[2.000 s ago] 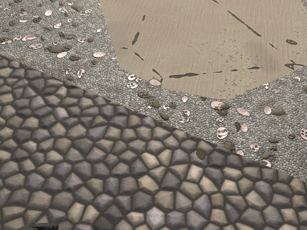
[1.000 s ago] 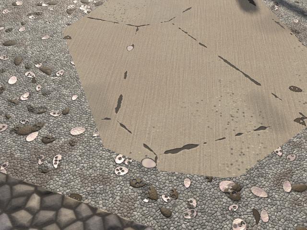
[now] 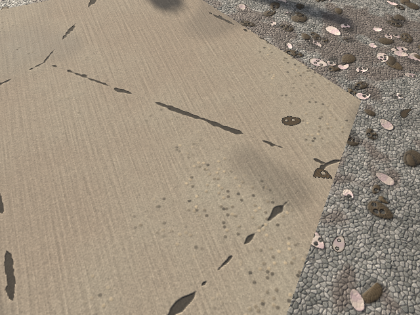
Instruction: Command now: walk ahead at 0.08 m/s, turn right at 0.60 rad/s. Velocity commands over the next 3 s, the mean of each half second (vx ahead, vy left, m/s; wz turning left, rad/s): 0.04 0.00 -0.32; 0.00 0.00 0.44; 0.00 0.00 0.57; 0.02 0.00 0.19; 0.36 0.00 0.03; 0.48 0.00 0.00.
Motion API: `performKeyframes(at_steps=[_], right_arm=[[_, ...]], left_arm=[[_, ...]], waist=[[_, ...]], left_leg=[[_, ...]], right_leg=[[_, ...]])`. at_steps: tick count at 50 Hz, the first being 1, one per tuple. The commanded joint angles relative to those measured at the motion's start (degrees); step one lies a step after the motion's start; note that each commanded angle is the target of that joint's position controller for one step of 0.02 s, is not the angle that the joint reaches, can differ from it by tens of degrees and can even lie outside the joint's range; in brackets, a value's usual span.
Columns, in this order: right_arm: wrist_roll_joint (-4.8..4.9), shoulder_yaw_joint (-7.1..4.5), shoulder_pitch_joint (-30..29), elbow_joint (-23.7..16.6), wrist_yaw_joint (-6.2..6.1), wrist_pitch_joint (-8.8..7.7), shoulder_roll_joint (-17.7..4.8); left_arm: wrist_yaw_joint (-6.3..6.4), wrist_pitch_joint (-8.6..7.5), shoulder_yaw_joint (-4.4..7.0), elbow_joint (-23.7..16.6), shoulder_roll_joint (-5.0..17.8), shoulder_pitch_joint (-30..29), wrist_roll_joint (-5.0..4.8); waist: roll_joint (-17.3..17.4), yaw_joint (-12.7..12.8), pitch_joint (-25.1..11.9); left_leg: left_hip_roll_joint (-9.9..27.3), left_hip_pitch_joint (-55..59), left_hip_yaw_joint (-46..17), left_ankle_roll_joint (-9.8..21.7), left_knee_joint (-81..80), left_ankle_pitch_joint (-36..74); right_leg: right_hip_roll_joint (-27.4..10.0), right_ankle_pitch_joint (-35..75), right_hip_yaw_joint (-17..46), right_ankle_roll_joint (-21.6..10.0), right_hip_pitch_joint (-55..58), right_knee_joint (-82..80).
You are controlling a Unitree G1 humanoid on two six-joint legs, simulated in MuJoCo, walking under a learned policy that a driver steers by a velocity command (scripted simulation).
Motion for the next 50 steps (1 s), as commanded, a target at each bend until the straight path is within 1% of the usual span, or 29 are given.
performKeyframes(at_steps=[1, 3, 4, 5, 11, 15, 16, 17, 18, 19, 22, 23, 26, 28, 29, 30, 31, 32, 33, 34, 36, 37, 39, 41, 44, 47, 48, 49, 50], right_arm=[[-1.82, -0.99, -0.4, -5.9, -2.77, 0.72, -10.2], [-2.05, -0.7, -0.8, -5.4, -3.14, 1.48, -11.4], [-1.08, -0.37, 0.1, -5.6, -3.93, 1.73, -9.5], [-0.52, -0.1, 0.4, -5.6, -4.51, 1.75, -8.3], [-0.27, -0.69, 9.9, -5.2, -7.26, 2.92, -9.6], [-0.43, -0.44, 12.3, -6.3, -7.02, 3.25, -9.3], [-0.63, -0.4, 12.4, -6.4, -6.13, 2.83, -8.5], [-1.38, 0.14, 11.2, -7.0, -5.43, 1.93, -8.2], [-0.51, 0.08, 10.3, -6.7, -5.2, 2.32, -7.1], [-0.04, 0.14, 10.1, -7.0, -5.21, 2.58, -6.8], [-0.36, -1.13, 8.6, -9.8, -6.03, 3.31, -9.8], [-0.8, -1.63, 8.6, -10.3, -6.01, 3.66, -11.7], [0.27, -3.05, 9.7, -11.9, -6.18, 5.56, -12.1], [1.47, -3.52, 9.7, -13.0, -6.14, 7.58, -11.2], [1.53, -3.5, 7.0, -14.9, -5.77, 7.97, -9.4], [1.41, -3.77, -0.2, -17.1, -4.98, 7.43, -8.2], [2.29, -3.81, -9.1, -20.0, -4.08, 6.33, -6.5], [2.58, -3.46, -13.7, -21.6, -3.21, 4.78, -3.9], [2.46, -3.81, -9.5, -19.7, -3.53, 4.42, -3.5], [1.36, -4.26, -4.0, -17.2, -4.45, 5.04, -4.8], [0.11, -5.61, 1.2, -14.0, -5.54, 7.59, -9.1], [0.28, -5.27, 2.1, -14.3, -5.13, 8.67, -9.0], [1.36, -4.0, -1.9, -16.9, -4.11, 9.9, -7.0], [2.1, -3.36, -8.1, -19.5, -2.83, 9.79, -6.3], [3.65, -3.97, -10.5, -19.8, -0.32, 8.4, -6.8], [4.42, -5.18, -4.2, -16.1, 0.53, 7.36, -6.9], [4.39, -6.06, 1.2, -13.6, 0.43, 7.03, -7.5], [3.92, -7.28, 9.6, -10.1, 0.06, 6.59, -9.0], [2.63, -7.83, 18.2, -7.1, -0.35, 5.52, -11.7]], left_arm=[[2.23, 2.39, 1.82, -7.0, 8.5, -1.0, 1.35], [2.99, 2.98, 1.14, -9.0, 4.9, -2.3, 2.82], [2.63, 2.56, 2.09, -8.9, 6.7, -1.6, 1.95], [2.32, 2.19, 2.15, -9.1, 5.9, -2.2, 2.15], [1.01, 1.94, 0.91, -15.1, 2.2, -11.5, 3.65], [0.58, 1.3, 0.07, -15.7, 0.2, -14.4, 3.24], [0.57, 0.92, 0.09, -14.7, -0.3, -13.3, 3.07], [0.33, 1.0, 0.47, -12.6, 0.7, -10.1, 2.76], [0.15, 0.6, 0.06, -13.1, -1.1, -12.0, 2.72], [-0.08, 0.23, -0.15, -13.2, -1.0, -13.0, 2.69], [-0.32, -0.88, -0.64, -15.9, -0.4, -19.6, 2.91], [-0.67, -1.68, -2.44, -17.3, -3.7, -20.8, 2.93], [-1.01, -2.84, -2.7, -16.1, -2.1, -16.5, 1.8], [-0.66, -3.2, -1.68, -13.6, 0.9, -12.3, 2.18], [-0.16, -2.82, -0.41, -12.1, 4.7, -10.9, 2.65], [0.14, -2.51, 0.66, -11.6, 7.1, -7.2, 3.54], [-0.45, -3.48, 1.6, -10.4, 8.5, -2.1, 4.22], [-0.91, -5.26, 2.64, -9.7, 10.6, -2.5, 4.89], [-1.24, -6.27, 2.61, -9.8, 8.6, -7.3, 4.33], [-1.28, -6.07, 1.87, -9.9, 5.2, -12.1, 3.46], [-1.27, -4.72, 1.0, -9.9, 1.8, -16.4, 3.09], [-1.08, -4.21, 0.75, -9.8, 1.8, -17.1, 2.8], [-0.23, -3.62, 1.14, -8.6, 3.4, -14.9, 1.89], [0.58, -3.38, 1.97, -7.4, 5.4, -11.4, 1.78], [1.07, -3.66, 3.2, -6.1, 7.8, -9.2, 1.52], [0.6, -4.18, 3.52, -4.8, 7.0, -8.8, 0.73], [0.24, -4.35, 3.37, -4.2, 6.1, -9.1, 0.54], [0.3, -4.63, 3.2, -3.3, 4.7, -9.1, 0.78], [0.46, -4.79, 2.62, -3.4, 1.5, -10.3, 2.23]], waist=[[4.3, -2.1, -8.9], [9.8, -1.3, -5.5], [9.2, -0.8, -4.1], [10.2, -1.0, -3.9], [6.9, -4.9, -5.7], [5.9, -5.7, -5.6], [6.9, -5.5, -6.4], [4.7, -4.3, -7.4], [8.3, -3.6, -6.1], [8.9, -3.9, -5.6], [10.8, -5.4, -5.1], [14.6, -5.5, -6.5], [16.4, -5.8, -9.6], [5.3, -4.5, -8.8], [-7.8, -3.6, -5.7], [-13.7, 0.4, -1.9], [-14.3, 4.8, 1.1], [-13.4, 4.3, 2.4], [-12.4, -0.5, 2.6], [-11.6, -4.2, 1.8], [-4.7, -6.9, -1.0], [-2.1, -7.7, -1.5], [-0.9, -6.3, -1.5], [-0.8, -3.6, -2.7], [-3.3, -1.9, -3.9], [-3.8, -4.0, -3.8], [-2.1, -6.5, -5.1], [0.8, -10.4, -7.3], [10.2, -14.5, -5.6]], left_leg=[[25.5, 10.2, -18.5, 12.9, -10.2, 22.0], [20.6, 4.0, -9.7, 10.7, -12.3, 24.5], [16.8, 3.3, -4.6, 8.7, -12.1, 15.5], [16.0, 3.4, -2.9, 8.5, -12.3, 15.4], [22.1, 19.9, -6.8, 13.3, -10.0, 15.7], [21.5, 20.6, -9.7, 14.9, -10.5, 12.7], [21.2, 19.4, -10.1, 14.6, -10.5, 12.9], [20.8, 15.5, -9.3, 13.7, -10.7, 15.8], [18.8, 15.9, -7.4, 13.7, -10.9, 11.2], [18.4, 15.5, -7.9, 13.7, -11.1, 9.0], [18.6, 14.7, -10.3, 14.9, -9.8, 14.9], [20.3, 14.3, -10.9, 15.1, -10.8, 25.6], [19.1, 12.9, -9.6, 13.1, -9.1, 33.8], [14.2, 6.5, -3.5, 8.7, -5.0, 27.5], [8.3, -2.6, 2.4, 5.7, 2.3, 15.2], [1.5, -17.1, 2.5, 3.9, 9.6, 3.2], [-4.4, -31.1, -6.9, 3.6, 20.3, -17.8], [-5.9, -39.0, -15.2, 2.3, 30.3, -25.0], [-4.9, -42.1, -17.0, 0.6, 37.5, -22.8], [-3.5, -39.9, -14.4, -1.2, 41.3, -16.9], [-3.3, -28.9, -7.2, -3.4, 47.6, -2.6], [-3.2, -25.6, -5.2, -4.1, 48.0, 2.0], [-0.9, -24.1, -3.0, -5.0, 40.9, 7.4], [1.5, -20.9, -0.9, -5.0, 29.4, 10.4], [3.1, -10.0, 3.0, -4.4, 15.2, 11.9], [3.0, 4.0, 7.0, -2.2, 1.9, 17.6], [2.0, 12.4, 8.9, -0.7, -4.6, 22.1], [1.3, 22.7, 8.5, 2.4, -10.5, 24.1], [7.0, 34.6, -1.0, 7.9, -11.5, 35.4]], right_leg=[[-4.6, 12.8, -3.4, -1.3, -10.5, 6.6], [-2.2, 15.9, -5.8, -1.6, -9.2, 7.8], [-2.3, 25.1, -3.4, -1.6, -9.9, -1.1], [-1.5, 27.9, -4.5, -1.2, -10.0, -3.1], [-2.0, 28.0, -0.5, 2.0, -25.1, -6.0], [-1.1, 26.3, 1.8, 2.5, -24.1, -8.1], [-1.3, 23.8, 0.8, 1.9, -21.3, -5.6], [-1.1, 26.1, 3.1, 0.9, -13.4, -11.5], [-3.1, 23.8, -0.6, 1.4, -14.9, -9.4], [-4.2, 23.4, -1.9, 1.4, -14.0, -10.5], [-8.3, 21.2, -6.9, 1.2, -10.6, -17.6], [-9.6, 10.5, -7.1, -0.5, -6.9, -19.1], [-8.9, 6.1, -10.3, -4.1, 3.0, -35.5], [-9.2, 18.8, -9.5, -8.0, 8.1, -46.7], [-14.6, 22.7, 0.9, -12.1, 8.7, -58.7], [-19.6, 24.8, 13.7, -18.2, 12.9, -67.7], [-25.6, 31.1, 24.2, -23.6, 18.0, -75.9], [-29.0, 34.3, 31.9, -25.9, 17.5, -81.4], [-29.5, 33.9, 29.5, -23.7, 18.2, -76.6], [-28.6, 32.9, 22.1, -20.0, 16.3, -71.5], [-24.3, 30.3, 8.1, -14.8, 8.8, -65.9], [-23.1, 26.5, 4.1, -13.7, 6.6, -66.1], [-22.7, 22.1, -0.3, -12.2, 9.3, -66.4], [-22.7, 21.5, -4.0, -10.6, 13.6, -65.6], [-23.8, 19.4, -8.2, -8.8, 14.0, -64.5], [-24.0, 23.6, -12.9, -7.1, 12.7, -59.3], [-22.6, 27.6, -15.9, -6.3, 12.2, -53.5], [-18.4, 30.6, -19.5, -5.2, 10.3, -40.8], [-10.7, 1.4, -20.9, -3.3, -5.9, -14.7]])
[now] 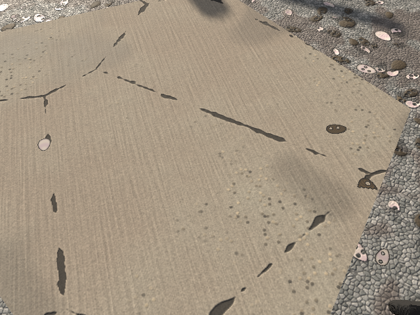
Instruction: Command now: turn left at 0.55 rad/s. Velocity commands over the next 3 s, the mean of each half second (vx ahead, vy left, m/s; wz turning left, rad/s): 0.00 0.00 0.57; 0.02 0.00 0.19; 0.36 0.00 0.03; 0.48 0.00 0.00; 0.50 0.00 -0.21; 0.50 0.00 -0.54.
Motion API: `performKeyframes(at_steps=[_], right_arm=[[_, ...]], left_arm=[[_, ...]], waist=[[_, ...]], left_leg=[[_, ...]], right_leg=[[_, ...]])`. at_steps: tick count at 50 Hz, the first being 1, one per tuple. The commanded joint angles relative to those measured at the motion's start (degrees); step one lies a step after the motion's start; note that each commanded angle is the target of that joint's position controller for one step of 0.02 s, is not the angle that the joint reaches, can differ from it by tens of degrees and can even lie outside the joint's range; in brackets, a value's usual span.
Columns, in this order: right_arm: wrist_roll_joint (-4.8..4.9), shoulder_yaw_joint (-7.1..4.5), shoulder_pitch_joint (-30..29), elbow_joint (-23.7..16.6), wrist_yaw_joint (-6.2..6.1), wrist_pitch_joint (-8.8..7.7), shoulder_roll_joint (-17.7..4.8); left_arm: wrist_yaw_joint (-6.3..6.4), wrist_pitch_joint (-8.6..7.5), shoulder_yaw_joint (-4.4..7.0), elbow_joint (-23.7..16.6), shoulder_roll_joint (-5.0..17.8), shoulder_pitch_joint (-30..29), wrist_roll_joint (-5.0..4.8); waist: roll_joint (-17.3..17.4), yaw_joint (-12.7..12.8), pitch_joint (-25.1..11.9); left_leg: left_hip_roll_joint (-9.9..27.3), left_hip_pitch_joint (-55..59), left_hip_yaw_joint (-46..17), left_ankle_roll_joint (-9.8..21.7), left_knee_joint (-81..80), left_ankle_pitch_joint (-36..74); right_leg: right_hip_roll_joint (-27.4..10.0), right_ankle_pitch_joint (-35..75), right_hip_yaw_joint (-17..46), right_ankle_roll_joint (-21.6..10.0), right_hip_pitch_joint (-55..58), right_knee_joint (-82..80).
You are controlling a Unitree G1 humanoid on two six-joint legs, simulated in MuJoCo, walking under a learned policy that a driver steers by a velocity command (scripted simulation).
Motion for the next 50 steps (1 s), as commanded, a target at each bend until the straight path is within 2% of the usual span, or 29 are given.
performKeyframes(at_steps=[1, 2, 3, 4, 5, 6, 7, 8, 10, 11, 12, 14, 15, 19, 22, 30, 33, 36, 37, 38, 39, 40, 41, 42, 43, 45, 47, 49, 50], right_arm=[[-4.96, -2.06, 18.6, 3.9, -0.45, -3.11, -13.1], [-4.67, -1.79, 14.3, 0.9, -0.45, -2.98, -13.7], [-4.49, -1.63, 10.4, 0.4, -0.25, -2.39, -14.1], [-3.57, -0.76, 7.8, 0.4, -0.52, -1.96, -12.2], [-2.47, 1.0, 5.7, -0.2, -0.79, -1.95, -8.2], [-1.96, 1.89, 4.4, -0.5, -1.5, -2.13, -6.5], [-2.09, 2.32, 4.2, -0.5, -2.44, -2.21, -6.2], [-2.77, 2.53, 4.8, -0.5, -3.34, -2.23, -6.6], [-3.7, 3.64, 7.8, 0.0, -6.1, -1.37, -6.0], [-3.29, 4.13, 9.5, 0.5, -6.79, -0.73, -5.3], [-2.99, 4.29, 10.3, 0.4, -7.26, -0.4, -5.4], [-2.81, 4.32, 11.6, -0.1, -7.81, 0.08, -5.7], [-2.53, 4.43, 10.7, -0.7, -7.81, 0.12, -5.9], [-2.21, 4.16, 11.9, -1.7, -8.23, 0.65, -5.6], [-2.07, 3.69, 10.8, -3.2, -8.45, 0.96, -5.7], [-2.38, 2.85, 9.6, -3.5, -7.37, 0.25, -3.4], [-2.8, 2.6, 9.3, -3.3, -5.93, -0.16, -3.0], [-2.62, 2.85, 7.7, -2.9, -3.78, -1.05, -1.6], [-2.26, 3.04, 7.1, -2.5, -3.33, -1.63, -0.8], [-2.43, 3.24, 9.8, -1.1, -2.83, -2.4, 0.5], [-4.2, 3.13, 14.8, 0.2, -2.17, -3.31, 1.1], [-4.02, 2.74, 19.2, 1.9, -1.79, -3.96, 0.6], [-3.28, 2.62, 16.7, 1.7, -1.88, -4.23, -0.2], [-3.24, 2.27, 12.2, 1.0, -2.15, -3.98, -1.2], [-3.26, 2.03, 10.4, 1.0, -2.38, -3.47, -1.0], [-3.64, 2.14, 10.6, 1.1, -2.36, -2.95, 0.8], [-3.5, 2.2, 12.1, 1.9, -2.39, -3.23, 1.9], [-2.84, 1.96, 11.8, 1.8, -2.75, -3.85, 2.0], [-2.5, 1.82, 11.0, 1.4, -2.97, -4.37, 1.9]], left_arm=[[-0.38, -1.96, -1.35, -6.4, -4.6, -4.1, 3.14], [-0.29, -2.33, -1.3, -8.1, -0.7, -4.2, 2.33], [0.56, -2.11, -0.88, -9.7, 2.7, -6.0, 1.58], [1.82, -1.56, -1.01, -10.1, 2.8, -7.9, 1.14], [2.4, -0.26, -0.24, -9.3, 5.1, -6.9, 0.46], [2.42, 1.08, -0.14, -9.1, 4.6, -6.9, 0.73], [2.24, 2.01, -0.23, -9.5, 3.7, -6.7, 1.57], [2.02, 2.45, -0.54, -10.0, 2.4, -7.0, 2.2], [1.52, 3.1, -1.83, -12.6, -0.6, -10.8, 2.98], [1.27, 3.29, -2.31, -13.5, -1.8, -11.6, 3.19], [1.03, 3.38, -2.44, -14.2, -1.9, -11.9, 3.18], [0.86, 3.5, -2.6, -15.5, -2.1, -13.8, 3.14], [0.87, 3.3, -2.33, -15.6, -1.6, -13.5, 2.8], [0.53, 2.94, -2.27, -16.5, -2.1, -17.2, 2.78], [-0.1, 2.53, -1.93, -16.2, -1.4, -17.9, 2.44], [-2.32, 1.05, -1.9, -13.2, -0.4, -19.1, 1.84], [-3.16, 0.41, -1.57, -11.4, 0.8, -18.8, 1.61], [-3.73, -0.28, -1.13, -9.1, 1.2, -15.7, 1.34], [-3.79, -0.6, -0.91, -7.9, 1.0, -13.6, 1.77], [-3.63, -0.94, -0.61, -7.2, 2.3, -11.9, 2.69], [-3.4, -1.06, 0.15, -7.0, 6.3, -8.5, 3.58], [-3.53, -0.59, 0.15, -6.2, 6.2, -7.7, 3.98], [-3.69, -0.46, -0.24, -5.1, 3.9, -7.4, 3.55], [-3.8, -0.45, -0.44, -4.6, 3.2, -8.3, 2.78], [-3.78, -0.33, -0.62, -4.4, 3.1, -8.9, 2.54], [-3.56, -0.46, -0.65, -3.8, 3.6, -9.3, 2.12], [-2.97, -0.33, -0.73, -2.9, 3.4, -8.1, 2.06], [-2.33, -0.16, -0.34, -2.4, 4.6, -6.5, 1.48], [-2.15, -0.2, 0.06, -1.7, 5.7, -3.8, 1.03]], waist=[[6.9, -5.1, -8.8], [2.5, -5.3, -17.3], [-2.0, -3.9, -18.7], [-3.2, -2.4, -16.2], [-4.7, -0.3, -12.0], [-1.4, 0.4, -9.0], [0.7, 0.8, -8.1], [1.7, 0.7, -8.6], [0.8, -0.4, -8.1], [1.1, -0.8, -9.4], [1.4, -1.0, -10.1], [2.2, -2.1, -10.4], [1.0, -1.1, -10.4], [1.6, -2.7, -8.2], [1.5, -2.3, -6.7], [2.2, -3.3, -4.6], [3.0, -4.3, -4.8], [3.8, -2.9, -4.4], [3.1, -1.2, -4.1], [1.7, -1.2, -4.5], [-5.3, -3.0, -8.5], [-11.6, -4.5, -9.9], [-14.0, -3.1, -10.0], [-13.2, -2.0, -8.7], [-11.5, -1.7, -8.2], [-11.0, -2.2, -7.4], [-10.2, -2.1, -7.5], [-10.8, -1.1, -5.5], [-11.4, 0.1, -4.2]], left_leg=[[11.9, 35.2, -14.9, 9.8, 7.6, 50.3], [19.2, 35.3, -22.7, 15.8, 6.2, 54.3], [21.7, 29.8, -28.9, 18.9, 1.0, 31.8], [21.1, 24.3, -31.9, 17.3, -2.3, 11.8], [17.4, 17.2, -31.1, 12.9, -4.0, -7.3], [14.9, 11.3, -30.7, 9.7, -4.3, -11.2], [12.6, 9.0, -29.3, 7.2, -3.3, -10.5], [11.0, 7.8, -28.0, 6.1, -1.9, -6.9], [8.0, 6.0, -26.3, 5.7, 0.1, -3.4], [7.2, 8.2, -26.8, 5.6, 1.0, -1.9], [7.0, 9.5, -27.3, 5.5, 1.3, -0.7], [6.9, 13.1, -29.2, 5.4, 1.7, 0.3], [6.7, 12.0, -30.1, 5.2, 0.9, 0.1], [6.1, 16.9, -33.7, 4.9, 0.5, -2.7], [5.3, 16.7, -35.5, 5.6, -0.3, -4.7], [4.2, 14.5, -35.4, 8.2, -0.7, -7.1], [4.0, 10.5, -34.5, 10.2, -1.2, -4.8], [2.9, 4.4, -33.7, 10.7, -2.8, -1.9], [1.6, 3.3, -32.8, 9.3, -2.3, -3.3], [-0.1, 3.0, -31.7, 6.5, -1.9, -7.1], [-3.1, 0.3, -28.2, 2.8, 2.1, -18.1], [-5.5, -5.4, -23.5, -0.6, 2.7, -31.2], [-4.2, -5.1, -20.7, -2.7, 1.8, -31.7], [-3.2, -2.0, -19.0, -4.0, 1.3, -28.3], [-3.1, -0.6, -18.0, -4.4, 1.5, -26.2], [-2.9, 2.8, -16.9, -4.3, 0.1, -23.2], [-3.8, 3.6, -14.8, -3.3, 0.3, -25.2], [-4.8, 0.2, -12.3, -2.6, 3.5, -29.3], [-4.9, -2.9, -11.1, -2.5, 6.2, -31.3]], right_leg=[[7.6, -6.1, 6.0, -1.0, -32.8, 39.4], [8.3, 0.3, 11.2, 0.2, -37.0, 45.7], [8.9, 5.8, 13.6, 0.4, -39.6, 44.9], [8.0, 10.7, 14.9, -0.1, -41.8, 41.7], [7.6, 19.6, 15.7, -1.1, -40.8, 32.9], [8.3, 23.5, 15.2, -0.8, -39.2, 31.7], [9.1, 26.1, 14.9, -0.4, -39.3, 32.3], [10.1, 27.6, 14.6, 0.0, -39.3, 33.9], [12.6, 33.8, 13.8, 2.6, -39.8, 28.6], [13.3, 33.9, 13.9, 3.5, -40.3, 27.5], [13.8, 34.1, 14.3, 4.1, -40.2, 26.4], [15.0, 33.1, 14.6, 4.9, -42.4, 26.4], [14.5, 33.5, 16.2, 4.5, -39.4, 22.8], [15.6, 32.8, 16.7, 4.2, -40.9, 18.3], [15.5, 33.0, 17.7, 3.4, -37.1, 11.9], [12.0, 31.0, 17.0, 1.1, -22.4, -13.0], [12.2, 27.8, 15.2, 0.2, -10.7, -24.2], [13.5, 27.4, 13.0, -1.4, 4.9, -38.1], [13.2, 34.5, 12.8, -2.2, 10.1, -47.6], [10.8, 42.6, 14.6, -3.2, 15.2, -53.0], [3.2, 60.6, 20.9, -6.5, 24.2, -49.6], [0.1, 66.3, 23.5, -11.6, 29.6, -46.6], [-0.6, 58.5, 26.3, -14.4, 26.6, -49.2], [1.1, 50.9, 26.6, -13.9, 22.6, -51.0], [2.8, 46.4, 25.4, -12.6, 20.9, -51.5], [5.0, 41.4, 22.9, -10.5, 18.2, -51.7], [6.6, 28.1, 22.2, -9.6, 17.8, -53.0], [5.7, 14.2, 25.6, -11.5, 17.8, -55.3], [3.5, 9.0, 29.8, -13.8, 18.5, -57.0]])
Over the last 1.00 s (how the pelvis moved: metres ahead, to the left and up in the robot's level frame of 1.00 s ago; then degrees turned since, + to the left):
0.00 0.02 0.03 8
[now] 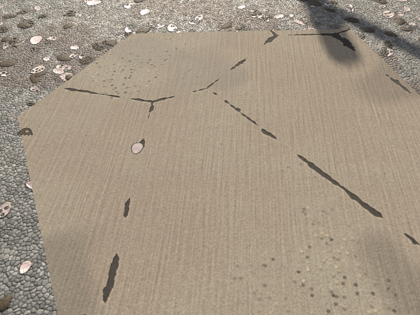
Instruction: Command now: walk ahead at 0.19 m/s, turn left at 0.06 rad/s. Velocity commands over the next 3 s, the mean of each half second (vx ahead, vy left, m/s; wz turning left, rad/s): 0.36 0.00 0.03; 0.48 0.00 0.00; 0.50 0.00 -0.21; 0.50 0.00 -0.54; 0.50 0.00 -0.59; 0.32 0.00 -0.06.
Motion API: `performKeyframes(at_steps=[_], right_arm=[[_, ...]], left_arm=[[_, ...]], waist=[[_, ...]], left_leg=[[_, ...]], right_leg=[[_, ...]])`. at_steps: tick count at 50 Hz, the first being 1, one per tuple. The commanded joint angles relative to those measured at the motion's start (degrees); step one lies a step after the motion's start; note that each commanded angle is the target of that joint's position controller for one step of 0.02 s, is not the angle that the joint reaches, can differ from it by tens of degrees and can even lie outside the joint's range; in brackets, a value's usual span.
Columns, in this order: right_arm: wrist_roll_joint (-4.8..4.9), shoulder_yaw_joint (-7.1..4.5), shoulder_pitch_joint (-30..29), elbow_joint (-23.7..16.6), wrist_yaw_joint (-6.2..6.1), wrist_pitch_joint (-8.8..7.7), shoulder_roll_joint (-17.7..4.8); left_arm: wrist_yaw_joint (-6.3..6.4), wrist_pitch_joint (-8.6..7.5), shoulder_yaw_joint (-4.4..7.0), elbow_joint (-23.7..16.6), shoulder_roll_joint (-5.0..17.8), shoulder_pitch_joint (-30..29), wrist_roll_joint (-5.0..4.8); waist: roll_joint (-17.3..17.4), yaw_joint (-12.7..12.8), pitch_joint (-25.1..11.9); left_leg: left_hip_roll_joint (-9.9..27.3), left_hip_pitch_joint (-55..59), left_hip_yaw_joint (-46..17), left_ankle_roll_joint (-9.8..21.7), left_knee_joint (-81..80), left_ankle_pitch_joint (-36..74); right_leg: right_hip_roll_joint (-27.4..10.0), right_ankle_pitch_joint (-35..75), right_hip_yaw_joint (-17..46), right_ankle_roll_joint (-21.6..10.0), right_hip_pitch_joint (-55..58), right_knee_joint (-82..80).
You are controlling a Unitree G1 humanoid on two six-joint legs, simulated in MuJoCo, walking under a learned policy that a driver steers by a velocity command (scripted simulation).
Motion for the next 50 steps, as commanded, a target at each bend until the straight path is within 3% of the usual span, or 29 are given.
performKeyframes(at_steps=[1, 4, 7, 8, 9, 10, 11, 13, 14, 15, 17, 19, 20, 22, 24, 25, 26, 27, 28, 29, 30, 31, 32, 33, 34, 37, 41, 44, 50], right_arm=[[0.92, -1.28, -3.7, -5.5, -0.7, -2.15, -3.5], [1.23, -1.5, -3.4, -5.6, -0.63, -3.98, -3.2], [1.05, -2.17, 4.0, -2.9, 0.16, -5.39, -3.1], [1.28, -2.94, 9.9, -1.4, 0.27, -5.69, -4.9], [1.48, -4.24, 14.6, 0.0, 0.22, -5.96, -9.2], [1.39, -4.73, 16.7, -0.4, 0.42, -6.06, -11.2], [0.77, -4.1, 16.0, -0.5, 0.3, -6.23, -9.8], [0.8, -3.32, 14.9, -0.6, 0.24, -5.86, -8.4], [0.96, -2.6, 13.8, -0.3, 0.14, -5.24, -7.0], [0.93, -1.86, 12.9, -0.1, 0.05, -4.57, -5.6], [1.41, -1.35, 10.1, 0.1, -0.56, -3.76, -5.4], [1.88, -1.55, 9.0, 0.8, -1.3, -3.85, -6.8], [1.9, -1.9, 9.3, 1.5, -1.47, -4.13, -8.2], [2.41, -2.55, 10.4, 2.9, -1.24, -4.96, -10.5], [2.59, -2.78, 9.9, 3.8, -0.86, -5.36, -11.1], [2.34, -2.87, 9.7, 4.1, -0.71, -5.32, -11.4], [1.97, -2.87, 9.2, 4.3, -0.66, -5.06, -11.3], [1.47, -2.72, 8.4, 4.0, -0.75, -5.03, -10.8], [-0.24, -1.59, 9.3, 2.3, -0.9, -5.2, -7.3], [1.52, 0.26, 19.9, 3.8, -0.02, -6.05, -0.9], [3.03, -1.28, 15.6, 4.8, 0.25, -6.54, -7.0], [3.55, -1.86, 7.5, 2.4, 0.18, -6.63, -9.5], [2.56, -1.64, 3.1, 1.1, -0.33, -6.76, -9.0], [1.38, -1.98, 1.5, 0.8, -0.63, -6.52, -8.7], [1.18, -1.98, 3.0, 0.9, -0.58, -6.0, -7.8], [1.06, -1.7, 3.4, 1.2, -0.65, -4.94, -5.9], [0.4, -1.35, -6.1, -1.8, -0.61, -5.46, -5.9], [0.7, -0.67, -11.9, -3.2, 0.09, -6.26, -4.8], [1.55, 0.19, -22.8, -7.6, 2.31, -7.36, -4.7]], left_arm=[[0.84, -1.11, 3.09, -2.5, 11.1, 3.2, -1.06], [0.78, -1.55, 3.2, -1.9, 12.2, 4.2, -1.06], [0.26, -1.56, 2.55, -3.7, 10.2, -2.5, -1.62], [0.17, -2.07, 1.59, -5.4, 7.3, -6.4, -1.61], [-0.2, -3.34, 0.84, -7.0, 4.5, -7.0, -1.7], [-0.39, -4.53, 1.31, -7.6, 7.1, -7.7, -1.77], [-0.68, -5.07, 2.24, -7.6, 9.5, -7.6, -2.36], [-1.31, -5.25, 1.68, -7.0, 7.9, -6.9, -2.13], [-1.74, -5.1, 1.5, -7.1, 7.3, -7.7, -1.59], [-2.37, -5.02, 1.17, -7.3, 6.4, -8.0, -1.33], [-3.44, -4.87, 0.21, -7.8, 4.5, -9.3, -0.7], [-3.96, -5.05, -0.73, -9.5, 2.9, -14.5, -0.14], [-3.99, -5.09, -0.77, -10.1, 2.9, -15.9, -0.57], [-3.68, -4.98, 0.04, -10.6, 5.7, -16.7, -1.41], [-3.27, -4.83, 0.99, -10.5, 8.1, -15.1, -1.62], [-2.95, -4.75, 1.71, -9.9, 9.5, -12.1, -1.43], [-2.45, -4.47, 2.69, -8.4, 11.0, -5.8, -1.32], [-1.89, -4.14, 3.49, -6.2, 12.4, 3.7, -1.45], [-1.19, -3.84, 4.27, -4.4, 17.0, 14.6, -0.94], [-2.53, -4.34, 4.24, -2.1, 19.1, 17.1, -0.16], [-2.56, -4.31, 3.34, -2.7, 13.9, 14.1, -0.81], [-2.42, -4.33, 2.71, -2.9, 11.9, 8.6, -1.18], [-2.5, -4.51, 2.46, -3.3, 11.4, 4.3, -0.67], [-2.8, -4.83, 2.33, -3.3, 10.6, 1.9, 0.29], [-2.86, -5.22, 2.05, -3.1, 9.5, 0.9, 0.97], [-2.81, -6.23, 1.81, -1.1, 8.7, 1.5, 0.12], [-1.81, -5.63, 2.16, 1.3, 10.9, 5.3, -0.49], [-1.44, -5.0, 2.13, 2.9, 12.1, 8.1, -1.08], [-1.31, -3.47, 1.78, 6.5, 13.0, 14.8, -1.3]], waist=[[-9.3, 3.0, 1.3], [-8.8, 2.2, 5.0], [-8.1, -2.9, 2.9], [-3.4, -5.8, 2.2], [9.7, -5.8, 1.3], [16.0, -7.0, 3.3], [11.6, -5.9, 5.5], [3.5, -4.3, 4.9], [1.9, -3.5, 5.0], [2.3, -2.8, 4.9], [3.2, -1.8, 6.0], [3.4, -2.6, 6.9], [4.6, -2.8, 7.1], [5.7, -2.6, 6.6], [5.7, -1.0, 5.3], [6.5, 0.7, 2.8], [6.6, 4.2, -1.6], [6.4, 9.0, -6.4], [-4.2, 11.4, -15.7], [-21.8, 5.6, -26.8], [-14.1, 6.9, -18.9], [-9.3, 6.2, -7.6], [-2.0, 4.1, -3.2], [-1.7, 2.1, -1.1], [-3.8, 0.2, -1.7], [-4.9, -1.3, -0.6], [-2.7, 1.1, 2.9], [-3.0, 3.5, 3.5], [-3.4, 7.5, 5.6]], left_leg=[[0.6, -14.6, 5.8, -0.1, 3.7, -3.1], [2.6, -14.4, 8.7, 1.2, 4.4, -3.3], [2.2, 5.1, 9.2, 3.9, -2.8, 2.4], [5.0, 9.5, 3.3, 5.9, -5.5, -1.0], [12.2, 16.7, -9.6, 9.9, -10.4, -1.7], [21.3, 20.5, -24.4, 16.4, -15.3, 6.7], [23.2, 22.9, -24.9, 18.8, -14.6, 12.6], [21.7, 25.8, -17.3, 16.7, -13.8, 19.1], [20.7, 24.3, -13.3, 14.7, -14.4, 23.0], [19.0, 20.8, -10.0, 13.3, -15.6, 24.8], [15.7, 12.4, -3.4, 12.0, -18.5, 27.0], [12.3, 3.6, 2.1, 10.4, -21.2, 25.6], [12.0, 1.1, 3.1, 9.9, -22.4, 24.8], [13.7, 2.3, 3.1, 9.7, -22.7, 24.3], [15.5, 6.5, 3.4, 8.6, -18.9, 33.5], [15.4, 8.6, 4.1, 7.6, -14.6, 43.8], [14.1, 8.6, 5.8, 6.3, -6.8, 53.7], [12.3, 2.8, 7.1, 4.8, 4.7, 56.0], [7.6, -10.4, 8.5, 2.7, 25.8, 31.9], [-2.0, -24.6, 2.6, 0.5, 43.8, -12.7], [1.6, -31.5, 2.1, 0.6, 48.1, -10.0], [4.5, -33.2, 5.5, 1.0, 46.7, -4.1], [7.5, -29.9, 6.8, 1.6, 43.2, 2.0], [9.4, -26.8, 7.1, 1.8, 40.3, 4.9], [10.9, -22.9, 6.2, 2.2, 38.9, 6.9], [11.8, -22.3, 7.2, 1.7, 34.1, 8.9], [12.5, -30.1, 8.3, -0.3, 21.7, 20.4], [10.8, -27.7, 10.1, -0.6, 10.6, 28.6], [8.0, -29.6, 12.2, 0.5, 0.0, 25.3]], right_leg=[[-14.6, -19.1, 22.6, -10.3, 9.1, -14.0], [-17.9, -19.1, 26.2, -12.9, 4.2, -15.8], [-11.6, -12.9, 15.7, -8.3, -8.7, -12.0], [-7.0, -7.9, 9.1, -5.3, -12.9, -3.2], [0.8, -4.4, -1.4, -1.5, -21.0, 12.5], [0.7, -13.8, -1.1, -0.2, -31.8, 25.3], [-1.1, -18.5, 0.8, -1.0, -39.7, 34.5], [-4.6, -10.8, 1.0, -2.3, -46.8, 41.0], [-6.3, -7.3, 0.7, -2.2, -47.0, 40.4], [-6.9, -4.1, -0.2, -1.6, -44.5, 39.4], [-6.9, 3.3, -3.3, 0.2, -38.3, 32.0], [-5.3, 11.9, -5.6, 1.2, -27.6, 19.1], [-4.5, 15.1, -5.7, 1.3, -22.3, 13.4], [-3.0, 17.0, -5.5, 0.8, -16.6, 7.9], [-2.0, 16.0, -5.3, -1.1, -13.2, 4.1], [-0.7, 14.7, -6.1, -2.4, -9.2, 3.8], [1.0, 13.6, -7.4, -4.0, -0.9, 3.9], [0.1, 15.1, -6.5, -5.9, 12.3, 4.2], [-12.8, 16.3, 10.1, -9.9, 30.8, 4.7], [-25.3, -3.2, 42.4, -18.7, 42.4, -9.0], [-23.0, -13.3, 44.6, -16.5, 36.8, -14.4], [-21.2, -10.6, 34.3, -14.2, 25.4, -15.4], [-19.1, -3.7, 27.3, -12.7, 15.0, -16.1], [-16.8, 2.9, 21.9, -12.2, 8.0, -17.1], [-15.4, 5.5, 18.9, -12.1, 4.2, -18.8], [-14.1, 10.2, 12.7, -13.6, 0.7, -22.4], [-13.2, 15.5, 8.3, -13.0, 3.9, -24.0], [-11.3, 18.0, 4.2, -10.6, 5.3, -23.4], [-14.4, 21.7, 5.1, -10.6, 16.2, -18.9]])
Over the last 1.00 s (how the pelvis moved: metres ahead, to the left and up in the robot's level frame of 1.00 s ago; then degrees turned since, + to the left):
0.15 -0.03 -0.03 23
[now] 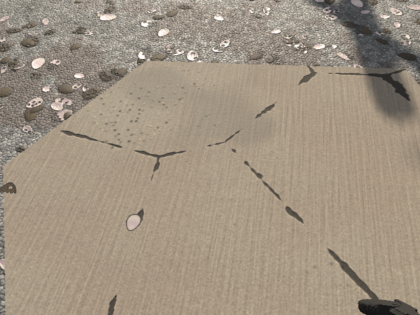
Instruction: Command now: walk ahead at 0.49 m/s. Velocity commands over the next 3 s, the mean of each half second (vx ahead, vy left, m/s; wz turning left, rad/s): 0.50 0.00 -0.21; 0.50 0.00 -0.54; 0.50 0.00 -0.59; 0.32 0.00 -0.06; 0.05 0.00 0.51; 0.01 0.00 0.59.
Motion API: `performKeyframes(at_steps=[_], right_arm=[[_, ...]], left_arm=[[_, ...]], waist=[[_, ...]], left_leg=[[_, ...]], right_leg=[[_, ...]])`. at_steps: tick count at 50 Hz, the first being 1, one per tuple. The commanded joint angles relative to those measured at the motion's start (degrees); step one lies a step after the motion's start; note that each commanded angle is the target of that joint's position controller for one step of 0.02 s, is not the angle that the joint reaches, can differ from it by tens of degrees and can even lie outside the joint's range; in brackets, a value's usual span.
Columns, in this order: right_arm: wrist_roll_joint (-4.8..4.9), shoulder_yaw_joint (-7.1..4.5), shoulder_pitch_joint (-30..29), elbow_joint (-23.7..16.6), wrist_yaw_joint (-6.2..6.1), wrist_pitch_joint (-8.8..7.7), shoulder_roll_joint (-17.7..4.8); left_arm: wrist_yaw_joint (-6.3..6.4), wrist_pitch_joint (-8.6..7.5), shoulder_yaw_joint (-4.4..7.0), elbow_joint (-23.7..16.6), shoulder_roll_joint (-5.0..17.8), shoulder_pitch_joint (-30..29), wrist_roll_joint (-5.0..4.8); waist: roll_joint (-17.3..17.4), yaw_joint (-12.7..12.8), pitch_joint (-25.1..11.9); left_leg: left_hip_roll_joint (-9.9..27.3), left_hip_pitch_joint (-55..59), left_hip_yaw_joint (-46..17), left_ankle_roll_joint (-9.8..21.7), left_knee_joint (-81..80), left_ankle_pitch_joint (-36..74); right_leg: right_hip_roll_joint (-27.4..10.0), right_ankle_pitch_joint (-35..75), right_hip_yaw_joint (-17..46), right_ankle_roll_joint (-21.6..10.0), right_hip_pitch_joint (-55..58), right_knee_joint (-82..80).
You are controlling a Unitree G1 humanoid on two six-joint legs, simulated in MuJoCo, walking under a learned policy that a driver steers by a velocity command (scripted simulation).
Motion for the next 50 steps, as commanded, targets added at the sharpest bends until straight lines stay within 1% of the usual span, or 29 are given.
performKeyframes(at_steps=[1, 3, 4, 5, 6, 7, 8, 9, 10, 11, 12, 14, 17, 20, 22, 27, 29, 30, 31, 32, 33, 34, 35, 36, 37, 39, 41, 46, 50], right_arm=[[0.33, -0.33, -9.8, -7.2, 1.34, -1.68, -3.5], [0.31, -0.58, -8.5, -7.5, 1.91, -2.03, -4.6], [0.13, -1.11, -5.0, -6.7, 1.87, -2.13, -5.9], [0.04, -2.2, 2.7, -4.5, 1.56, -2.19, -8.0], [-0.44, -3.44, 13.9, -2.1, 0.92, -2.12, -11.6], [-1.57, -5.08, 21.7, -0.9, 0.38, -1.74, -17.9], [-0.74, -3.94, 22.9, -0.3, 0.11, -1.23, -12.8], [-0.6, -2.75, 18.7, -0.7, -0.38, -0.76, -9.5], [-0.52, -2.17, 14.5, -1.2, -0.55, -0.57, -7.9], [-0.61, -1.67, 11.6, -0.9, -0.31, -0.69, -6.5], [-0.97, -1.31, 9.7, -0.9, -0.19, -1.15, -5.3], [-1.11, -1.64, 8.4, -0.1, 0.09, -2.1, -5.7], [-1.44, -2.31, 8.2, 1.6, -0.23, -2.82, -7.4], [-1.26, -2.53, 8.4, 2.6, -0.81, -2.63, -8.6], [-0.9, -2.82, 10.1, 3.5, -1.19, -2.41, -9.9], [0.6, -3.92, 13.6, 5.9, -1.59, -0.39, -12.4], [0.79, -4.42, 12.7, 5.7, -1.98, 0.61, -13.9], [0.79, -4.6, 12.1, 5.4, -2.26, 1.18, -14.5], [0.71, -4.33, 11.5, 5.0, -2.57, 1.69, -14.0], [-0.52, -3.25, 13.1, 3.7, -2.84, 1.43, -11.7], [-2.17, -0.51, 19.3, 0.6, -1.78, -0.23, -3.3], [0.01, -1.23, 13.3, 0.5, -0.94, -2.31, -8.5], [1.88, -1.85, 8.0, -1.2, -0.54, -3.36, -11.0], [1.12, -1.52, 6.7, -1.5, -0.92, -3.93, -10.2], [-0.42, -1.8, 6.2, -1.3, -1.4, -3.93, -10.4], [-1.15, -2.23, 7.8, -1.4, -1.34, -2.75, -10.5], [-1.56, -1.91, 7.9, -1.4, -1.38, -1.66, -8.9], [-1.5, -0.73, -2.0, -3.9, -1.14, -1.38, -6.1], [-0.48, -0.79, -8.1, -5.7, -0.12, -2.24, -6.8]], left_arm=[[0.38, 0.63, 2.09, -0.6, 9.5, 4.3, 0.0], [0.7, 1.32, 2.28, -0.5, 10.3, 3.8, 0.0], [0.91, 1.53, 2.48, -0.7, 11.3, 2.9, 0.06], [1.03, 1.73, 2.33, -1.0, 11.4, 1.2, 0.1], [1.14, 1.43, 1.68, -2.4, 10.3, -0.3, 0.77], [0.69, 0.22, -0.37, -4.1, 4.0, 5.2, 1.12], [0.33, -0.88, -0.3, -2.9, 5.4, 5.6, 0.46], [0.08, -1.28, 1.25, -4.4, 10.5, 0.0, -1.47], [0.1, -1.28, 1.24, -5.7, 10.0, -4.0, -1.8], [0.21, -0.93, 1.23, -6.1, 8.8, -6.0, -1.06], [0.38, -0.15, 1.61, -5.8, 8.1, -5.4, -0.61], [0.42, 1.45, 1.17, -4.7, 5.1, -2.2, -0.53], [0.82, 2.33, 1.25, -6.4, 4.5, -4.9, -0.26], [0.02, 1.83, 1.08, -8.1, 3.9, -9.7, 0.0], [-0.82, 1.54, 0.62, -9.7, 2.9, -14.4, 0.17], [-2.43, 1.84, 0.99, -14.0, 4.2, -20.4, 0.08], [-2.77, 2.1, 1.79, -14.8, 5.6, -18.5, 0.17], [-2.73, 2.29, 2.72, -14.1, 7.1, -14.0, 0.18], [-2.31, 2.4, 4.4, -11.8, 9.8, -5.0, -0.04], [-1.15, 2.84, 6.44, -9.9, 15.0, 4.4, -0.3], [-0.9, 2.4, 7.02, -10.7, 20.9, 2.5, -0.67], [-1.02, 1.75, 5.67, -12.3, 15.7, 3.8, -0.45], [-0.99, 1.11, 4.84, -11.9, 12.9, 1.7, 0.13], [-0.89, 0.8, 4.43, -12.4, 11.6, -1.7, 0.01], [-0.8, 0.88, 3.89, -13.1, 9.9, -5.3, 0.09], [-0.48, 0.84, 3.34, -14.4, 8.6, -8.0, 0.93], [0.04, 0.6, 3.51, -13.8, 9.2, -7.5, 0.58], [1.55, 1.32, 3.92, -11.7, 10.8, -3.7, -0.18], [1.83, 1.98, 3.99, -9.9, 11.2, -0.4, -0.6]], waist=[[-4.8, 1.2, 3.7], [-6.1, -0.5, 2.1], [-7.2, -2.7, -0.3], [-7.1, -7.2, -5.2], [-6.1, -12.1, -13.3], [6.5, -12.0, -23.3], [10.2, -12.6, -27.5], [6.6, -12.6, -17.3], [3.0, -10.8, -10.9], [0.4, -9.0, -5.7], [1.4, -7.1, -3.1], [2.8, -4.8, -1.7], [1.8, -4.3, 1.0], [1.5, -5.6, 1.6], [0.9, -7.5, 2.5], [0.5, -8.7, 4.1], [2.0, -6.7, 1.8], [2.6, -3.9, -1.3], [1.4, 0.8, -6.0], [-5.5, 4.0, -11.9], [-19.7, -3.3, -18.0], [-12.3, 1.5, -22.8], [-9.3, 1.8, -14.4], [-4.0, -0.5, -9.8], [-2.3, -2.7, -6.6], [-4.3, -5.6, -5.5], [-4.0, -6.2, -4.2], [-5.7, -2.9, -1.5], [-6.9, -0.5, -0.6]], left_leg=[[-2.1, -2.9, 1.9, 1.2, -3.5, -4.4], [-3.6, 0.8, 2.8, 3.0, -5.8, -9.5], [-5.4, 6.9, 4.2, 4.1, -6.6, -11.2], [-6.7, 18.5, 5.3, 6.1, -8.7, -8.6], [-1.1, 37.1, -0.1, 9.8, -5.8, -4.2], [15.0, 62.7, -24.9, 19.4, -5.3, -7.8], [19.7, 65.7, -38.2, 21.8, -12.1, -10.7], [17.2, 57.6, -28.9, 18.2, -13.7, -13.1], [14.5, 48.7, -20.7, 15.8, -15.4, -11.1], [11.8, 41.0, -15.6, 14.3, -18.2, -9.1], [9.7, 35.4, -11.5, 13.0, -20.8, -8.0], [8.8, 28.8, -6.9, 13.3, -24.6, -5.8], [8.6, 26.6, -0.2, 13.0, -27.0, -1.0], [6.4, 27.7, 6.2, 10.8, -27.1, 0.4], [6.8, 29.0, 8.3, 10.1, -27.2, -0.3], [11.3, 40.7, 9.8, 8.4, -22.7, 3.3], [11.5, 42.8, 11.4, 7.0, -16.1, 18.6], [10.6, 42.4, 12.6, 6.0, -8.9, 27.1], [8.1, 38.6, 14.5, 4.3, 3.1, 29.6], [5.2, 24.7, 14.9, 1.6, 21.0, 13.2], [-7.1, -0.4, 8.5, -2.1, 40.7, -38.3], [-6.7, -6.6, -3.1, -1.1, 46.2, -39.5], [-4.2, -10.7, -2.9, 0.2, 45.4, -33.9], [-1.6, -8.9, -2.7, 0.8, 40.7, -28.6], [0.0, -5.3, -2.4, 0.4, 36.0, -26.0], [1.1, 0.6, -2.7, -0.5, 31.9, -23.5], [0.8, 1.5, -1.4, -2.1, 27.4, -21.8], [-2.6, 3.1, -0.4, -4.3, 7.7, -5.4], [-5.3, 6.8, -0.9, -3.5, -1.8, -1.3]], right_leg=[[-18.1, 23.0, 9.0, -7.0, 3.2, 0.2], [-18.8, 31.6, 9.3, -6.1, 6.0, 4.0], [-18.3, 41.3, 8.7, -5.4, 6.0, 7.9], [-16.1, 49.3, 6.6, -4.1, 3.8, 15.9], [-13.9, 44.0, 5.0, -2.3, -6.0, 28.8], [-4.7, 17.2, 0.9, 2.4, -30.8, 52.3], [-2.0, -16.7, 7.9, 2.7, -39.4, 60.7], [-5.5, -14.2, 9.0, 2.4, -43.5, 63.7], [-8.5, -9.4, 7.2, 2.4, -43.3, 61.2], [-10.1, -6.1, 6.2, 2.9, -42.2, 57.0], [-11.6, -3.5, 6.3, 3.4, -39.2, 54.4], [-11.9, -0.7, 5.9, 4.8, -35.1, 53.5], [-12.1, 5.6, 6.9, 6.4, -38.2, 48.4], [-11.7, 16.6, 5.1, 5.9, -37.2, 36.4], [-11.2, 20.8, 2.8, 5.2, -35.7, 29.8], [-10.5, 13.4, 0.7, 1.9, -39.6, 23.4], [-7.6, 7.0, -2.5, -0.2, -34.6, 22.8], [-5.1, 4.9, -4.4, -1.5, -28.1, 22.4], [-2.0, 7.1, -5.5, -3.4, -15.7, 19.4], [-8.0, 9.8, 6.2, -6.8, 2.2, 18.6], [-21.9, -1.6, 39.4, -18.2, 20.3, 11.8], [-24.1, -7.4, 48.3, -18.6, 22.8, 4.1], [-22.7, -2.9, 40.1, -15.7, 17.3, 3.6], [-20.3, 3.5, 33.4, -13.8, 9.2, 4.1], [-18.3, 10.5, 28.0, -12.5, 1.6, 3.7], [-16.1, 18.0, 24.1, -12.5, -5.9, 1.5], [-14.9, 22.9, 20.6, -12.8, -9.8, 0.4], [-10.3, 20.3, 15.4, -9.0, -13.3, 1.0], [-11.2, 14.8, 19.2, -7.6, -11.6, 3.4]])
Over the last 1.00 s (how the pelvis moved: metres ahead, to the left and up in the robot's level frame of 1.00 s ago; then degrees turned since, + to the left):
0.46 -0.06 0.01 -1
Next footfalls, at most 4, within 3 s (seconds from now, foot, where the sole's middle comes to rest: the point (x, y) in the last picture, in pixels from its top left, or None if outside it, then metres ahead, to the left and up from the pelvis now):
0.12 left None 0.25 0.14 -0.78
0.64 right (289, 309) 0.51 -0.15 -0.78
1.12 left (266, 215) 0.84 -0.08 -0.78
1.64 right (376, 215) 0.87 -0.47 -0.78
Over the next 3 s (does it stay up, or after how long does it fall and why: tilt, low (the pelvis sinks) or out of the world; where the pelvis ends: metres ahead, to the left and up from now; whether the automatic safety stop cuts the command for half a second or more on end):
stays up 0.97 -0.45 -0.01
